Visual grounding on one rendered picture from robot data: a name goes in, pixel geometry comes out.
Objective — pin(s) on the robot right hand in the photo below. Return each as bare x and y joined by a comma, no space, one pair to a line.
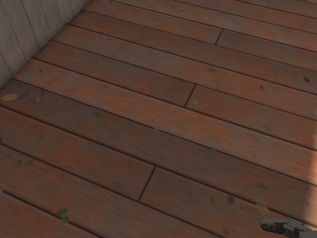
288,227

